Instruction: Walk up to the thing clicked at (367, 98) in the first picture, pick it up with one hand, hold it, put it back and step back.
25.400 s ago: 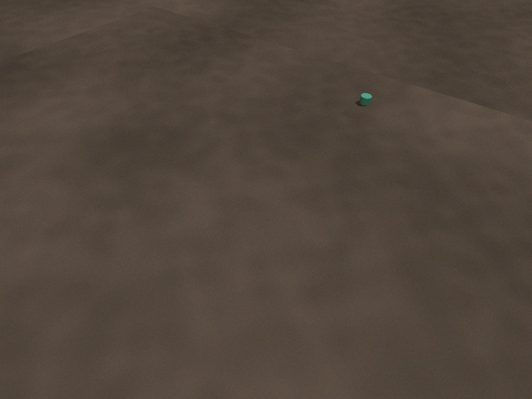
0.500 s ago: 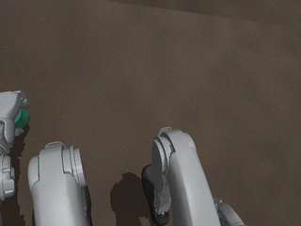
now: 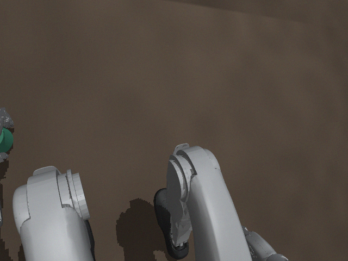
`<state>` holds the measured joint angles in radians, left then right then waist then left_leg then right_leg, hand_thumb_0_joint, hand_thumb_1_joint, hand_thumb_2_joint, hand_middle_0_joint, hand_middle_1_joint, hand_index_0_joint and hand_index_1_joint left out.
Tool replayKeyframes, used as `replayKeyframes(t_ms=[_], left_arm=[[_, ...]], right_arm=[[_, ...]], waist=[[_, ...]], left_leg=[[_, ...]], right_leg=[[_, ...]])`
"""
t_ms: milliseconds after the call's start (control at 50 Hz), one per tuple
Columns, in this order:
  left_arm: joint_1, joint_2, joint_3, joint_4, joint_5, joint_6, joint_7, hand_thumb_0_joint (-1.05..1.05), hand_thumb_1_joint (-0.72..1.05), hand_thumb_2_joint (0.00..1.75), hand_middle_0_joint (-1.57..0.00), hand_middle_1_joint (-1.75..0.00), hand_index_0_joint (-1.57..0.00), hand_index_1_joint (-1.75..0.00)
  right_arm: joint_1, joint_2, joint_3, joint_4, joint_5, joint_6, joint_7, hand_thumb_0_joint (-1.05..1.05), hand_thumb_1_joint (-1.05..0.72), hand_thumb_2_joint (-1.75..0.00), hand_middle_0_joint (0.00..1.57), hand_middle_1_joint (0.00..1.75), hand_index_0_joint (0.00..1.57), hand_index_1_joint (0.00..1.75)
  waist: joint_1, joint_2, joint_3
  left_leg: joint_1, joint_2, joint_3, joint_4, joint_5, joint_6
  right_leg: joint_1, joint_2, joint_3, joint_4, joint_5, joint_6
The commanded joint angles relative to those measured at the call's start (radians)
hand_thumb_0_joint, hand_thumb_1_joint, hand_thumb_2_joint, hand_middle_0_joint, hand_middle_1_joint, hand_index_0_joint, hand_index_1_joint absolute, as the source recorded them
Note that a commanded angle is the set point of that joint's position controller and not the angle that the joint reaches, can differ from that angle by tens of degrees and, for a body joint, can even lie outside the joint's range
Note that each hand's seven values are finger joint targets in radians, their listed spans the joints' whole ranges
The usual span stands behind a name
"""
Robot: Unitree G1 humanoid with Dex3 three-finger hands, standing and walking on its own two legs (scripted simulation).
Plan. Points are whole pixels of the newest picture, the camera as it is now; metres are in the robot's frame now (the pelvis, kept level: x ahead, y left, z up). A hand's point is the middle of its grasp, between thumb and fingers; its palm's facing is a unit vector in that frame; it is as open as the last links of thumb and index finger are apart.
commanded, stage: rest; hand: left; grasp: from above
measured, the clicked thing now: out of the picture +0.39 +0.34 -0.25
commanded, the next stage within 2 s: open in 0.38 s
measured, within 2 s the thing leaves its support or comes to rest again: rests again in 0.02 s
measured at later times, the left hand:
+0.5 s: hand out of the picture +0.38 +0.33 -0.24, palm faces -0.44 -0.18 -0.88, open 9.1 cm
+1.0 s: hand out of the picture +0.39 +0.33 -0.24, palm faces -0.43 -0.18 -0.89, open 13.4 cm
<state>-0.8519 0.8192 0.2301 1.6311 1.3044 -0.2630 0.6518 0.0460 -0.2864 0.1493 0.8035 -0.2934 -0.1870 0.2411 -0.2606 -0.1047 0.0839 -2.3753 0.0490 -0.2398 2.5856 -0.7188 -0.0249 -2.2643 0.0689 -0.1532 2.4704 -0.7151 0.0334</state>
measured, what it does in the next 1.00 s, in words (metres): stands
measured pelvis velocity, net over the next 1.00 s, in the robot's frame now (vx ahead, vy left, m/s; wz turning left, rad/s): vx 0.00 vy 0.00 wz -0.03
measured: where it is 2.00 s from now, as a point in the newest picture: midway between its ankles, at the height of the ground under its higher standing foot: (132, 249)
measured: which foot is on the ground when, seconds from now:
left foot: down 0.00-1.00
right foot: down 0.00-1.00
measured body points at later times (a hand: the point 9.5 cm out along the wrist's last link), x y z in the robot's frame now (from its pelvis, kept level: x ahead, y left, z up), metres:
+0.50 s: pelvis +0.00 +0.00 +0.00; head +0.24 +0.12 +0.36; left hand +0.40 +0.33 -0.19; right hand +0.09 -0.25 -0.08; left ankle +0.06 +0.14 -0.25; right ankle +0.10 -0.11 -0.25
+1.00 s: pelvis +0.00 +0.00 +0.01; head +0.25 +0.13 +0.36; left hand +0.41 +0.33 -0.19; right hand +0.09 -0.25 -0.07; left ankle +0.06 +0.14 -0.25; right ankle +0.10 -0.11 -0.25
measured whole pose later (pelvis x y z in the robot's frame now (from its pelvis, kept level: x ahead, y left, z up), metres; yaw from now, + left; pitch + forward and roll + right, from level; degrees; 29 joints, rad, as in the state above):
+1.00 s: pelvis +0.00 +0.00 +0.01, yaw -2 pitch +26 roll -13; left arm -0.90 0.88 0.18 1.71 1.25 -0.22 0.70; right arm 0.02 -0.32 0.21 0.77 -0.30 -0.28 0.31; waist -0.29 -0.13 0.13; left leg -2.35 0.05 -0.27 2.58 -0.72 -0.02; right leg -2.22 0.08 -0.18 2.43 -0.71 0.04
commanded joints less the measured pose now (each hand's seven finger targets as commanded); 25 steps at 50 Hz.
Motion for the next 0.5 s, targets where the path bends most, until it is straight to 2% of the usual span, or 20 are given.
replayKeyframes(t_ms=[0,40,60,80,100,120,140,180,220,240,260,280,300,320,340,400,420,440,460,480], left_arm=[[-0.274,0.192,-0.051,-0.104,-0.035,0.011,0.05,0.0,0.5,0.88,-0.81,-0.91,-0.85,-0.87],[-0.241,0.233,-0.039,-0.088,-0.041,0.012,0.057,0.0,0.48,0.86,-0.8,-0.9,-0.84,-0.86],[-0.257,0.227,-0.057,-0.068,-0.033,0.015,0.053,0.0,0.48,0.85,-0.79,-0.9,-0.83,-0.85],[-0.249,0.3,-0.002,-0.084,-0.019,0.014,0.063,0.0,0.5,0.85,-0.8,-0.91,-0.84,-0.86],[-0.226,0.295,0.007,-0.112,-0.025,0.016,0.068,0.0,0.49,0.88,-0.82,-0.89,-0.85,-0.85],[-0.208,0.29,0.012,-0.084,-0.021,0.019,0.073,0.0,0.48,0.87,-0.81,-0.88,-0.84,-0.85],[-0.206,0.303,0.031,-0.052,-0.017,0.02,0.078,0.0,0.49,0.87,-0.81,-0.89,-0.85,-0.85],[-0.237,0.234,-0.023,-0.08,-0.03,0.023,0.079,0.0,0.45,0.89,-0.79,-0.91,-0.82,-0.87],[-0.282,0.221,-0.061,-0.061,-0.041,0.02,0.073,0.0,0.43,0.86,-0.76,-0.9,-0.8,-0.87],[-0.283,0.239,-0.058,-0.066,-0.041,0.02,0.073,0.0,0.43,0.84,-0.76,-0.89,-0.8,-0.85],[-0.246,0.292,-0.012,-0.058,-0.045,0.019,0.081,0.0,0.43,0.85,-0.77,-0.88,-0.8,-0.84],[-0.232,0.313,0.002,-0.042,-0.037,0.02,0.085,0.0,0.45,0.86,-0.79,-0.88,-0.82,-0.84],[-0.24,0.245,-0.053,-0.051,-0.033,0.02,0.077,0.0,0.46,0.85,-0.8,-0.86,-0.83,-0.83],[-0.232,0.289,-0.017,0.0,-0.034,0.023,0.08,0.0,0.47,0.88,-0.81,-0.88,-0.84,-0.85],[-0.263,0.258,-0.05,-0.032,-0.033,0.019,0.074,0.0,0.47,0.88,-0.81,-0.88,-0.84,-0.85],[-0.285,0.221,-0.098,-0.023,-0.047,0.013,0.068,0.0,0.46,0.85,-0.79,-0.88,-0.83,-0.84],[-0.249,0.303,-0.033,0.014,-0.048,0.014,0.077,0.0,0.47,0.81,-0.8,-0.86,-0.84,-0.82],[-0.252,0.288,-0.054,-0.006,-0.039,0.012,0.073,0.0,0.48,0.83,-0.81,-0.85,-0.84,-0.82],[-0.244,0.276,-0.047,-0.001,-0.051,0.01,0.079,0.0,0.48,0.81,-0.81,-0.85,-0.84,-0.81],[-0.251,0.258,-0.073,-0.001,-0.046,0.009,0.078,0.0,0.4,0.81,-0.73,-0.86,-0.76,-0.82]], right_arm=[[0.158,-0.277,-0.071,-0.01,0.005,-0.022,0.007,0.0,-0.89,-0.89,0.2,0.3,0.2,0.3],[0.142,-0.286,-0.067,-0.013,0.011,-0.026,0.007,0.0,-0.89,-0.9,0.2,0.3,0.2,0.3],[0.155,-0.289,-0.065,-0.006,0.013,-0.034,0.011,0.0,-0.9,-0.9,0.2,0.3,0.2,0.3],[0.165,-0.313,-0.075,-0.014,0.005,-0.036,0.014,0.0,-0.89,-0.89,0.2,0.3,0.2,0.3],[0.163,-0.309,-0.074,-0.018,0.007,-0.035,0.014,0.0,-0.89,-0.9,0.2,0.3,0.2,0.3],[0.158,-0.298,-0.07,-0.012,0.009,-0.032,0.016,0.0,-0.89,-0.9,0.2,0.3,0.2,0.3],[0.173,-0.3,-0.064,-0.004,0.001,-0.034,0.02,0.0,-0.89,-0.9,0.2,0.3,0.2,0.3],[0.146,-0.292,-0.061,-0.02,0.001,-0.035,0.024,0.0,-0.9,-0.9,0.2,0.3,0.2,0.3],[0.136,-0.295,-0.05,-0.03,0.004,-0.047,0.029,0.0,-0.9,-0.9,0.2,0.3,0.2,0.3],[0.144,-0.302,-0.05,-0.025,0.005,-0.052,0.031,0.0,-0.9,-0.9,0.2,0.3,0.2,0.3],[0.157,-0.317,-0.054,-0.011,0.004,-0.052,0.027,0.0,-0.9,-0.9,0.2,0.3,0.2,0.3],[0.161,-0.32,-0.055,-0.009,0.003,-0.054,0.027,0.0,-0.9,-0.9,0.2,0.3,0.2,0.3],[0.14,-0.301,-0.048,-0.027,0.0,-0.056,0.03,0.0,-0.9,-0.9,0.2,0.3,0.2,0.3],[0.154,-0.31,-0.045,-0.009,-0.005,-0.056,0.032,0.0,-0.9,-0.9,0.2,0.3,0.2,0.3],[0.154,-0.315,-0.048,-0.022,-0.004,-0.059,0.034,0.0,-0.9,-0.9,0.2,0.3,0.2,0.3],[0.14,-0.313,-0.034,-0.025,0.001,-0.077,0.039,0.0,-0.9,-0.9,0.2,0.3,0.2,0.3],[0.154,-0.333,-0.036,-0.016,-0.002,-0.075,0.038,0.0,-0.9,-0.9,0.2,0.3,0.2,0.3],[0.152,-0.337,-0.038,-0.031,0.004,-0.077,0.038,0.0,-0.9,-0.9,0.2,0.3,0.2,0.3],[0.14,-0.329,-0.036,-0.024,0.001,-0.076,0.036,0.0,-0.9,-0.9,0.2,0.3,0.2,0.3],[0.119,-0.319,-0.032,-0.031,-0.001,-0.076,0.036,0.0,-0.89,-0.89,0.2,0.3,0.2,0.3]], waist=[[-0.024,0.435,-0.632],[-0.006,0.433,-0.649],[-0.022,0.419,-0.617],[-0.02,0.431,-0.637],[0.002,0.442,-0.667],[0.005,0.459,-0.67],[-0.013,0.445,-0.651],[-0.02,0.447,-0.656],[-0.046,0.428,-0.627],[-0.045,0.423,-0.63],[-0.024,0.431,-0.652],[-0.024,0.432,-0.634],[-0.027,0.44,-0.626],[-0.044,0.41,-0.607],[-0.05,0.409,-0.606],[-0.057,0.433,-0.581],[-0.053,0.389,-0.586],[-0.049,0.395,-0.585],[-0.04,0.395,-0.587],[-0.044,0.388,-0.584]], left_leg=[[0.477,-0.001,0.126,-0.253,0.185,0.032],[0.48,0.004,0.115,-0.258,0.177,0.034],[0.469,0.001,0.119,-0.253,0.166,0.034],[0.482,0.003,0.118,-0.254,0.187,0.034],[0.507,0.002,0.116,-0.262,0.219,0.03],[0.513,0.006,0.119,-0.259,0.231,0.028],[0.509,0.005,0.118,-0.255,0.236,0.027],[0.497,0.009,0.114,-0.253,0.24,0.029],[0.476,0.009,0.11,-0.245,0.215,0.035],[0.482,0.009,0.111,-0.236,0.223,0.036],[0.493,0.009,0.109,-0.246,0.232,0.034],[0.488,0.008,0.108,-0.248,0.219,0.031],[0.486,0.01,0.108,-0.253,0.212,0.03],[0.47,0.013,0.106,-0.242,0.204,0.034],[0.469,0.01,0.104,-0.245,0.197,0.036],[0.481,0.009,0.098,-0.256,0.178,0.032],[0.469,0.01,0.095,-0.251,0.18,0.035],[0.47,0.008,0.097,-0.252,0.182,0.035],[0.462,0.01,0.095,-0.26,0.177,0.034],[0.46,0.012,0.094,-0.259,0.163,0.034]], right_leg=[[0.299,0.037,-0.094,-0.229,0.25,-0.056],[0.307,0.044,-0.093,-0.239,0.24,-0.058],[0.292,0.039,-0.1,-0.23,0.233,-0.054],[0.314,0.04,-0.102,-0.227,0.252,-0.054],[0.328,0.041,-0.102,-0.224,0.275,-0.056],[0.338,0.044,-0.096,-0.217,0.292,-0.058],[0.332,0.04,-0.108,-0.211,0.295,-0.053],[0.344,0.05,-0.099,-0.224,0.311,-0.055],[0.335,0.048,-0.096,-0.232,0.296,-0.052],[0.34,0.045,-0.097,-0.235,0.304,-0.049],[0.355,0.048,-0.1,-0.237,0.304,-0.05],[0.343,0.044,-0.106,-0.227,0.286,-0.052],[0.343,0.046,-0.101,-0.231,0.277,-0.055],[0.35,0.049,-0.104,-0.231,0.281,-0.05],[0.342,0.048,-0.103,-0.241,0.269,-0.05],[0.323,0.047,-0.109,-0.242,0.251,-0.053],[0.341,0.047,-0.115,-0.245,0.253,-0.048],[0.339,0.047,-0.112,-0.242,0.251,-0.05],[0.346,0.049,-0.112,-0.252,0.244,-0.051],[0.345,0.052,-0.107,-0.254,0.231,-0.052]])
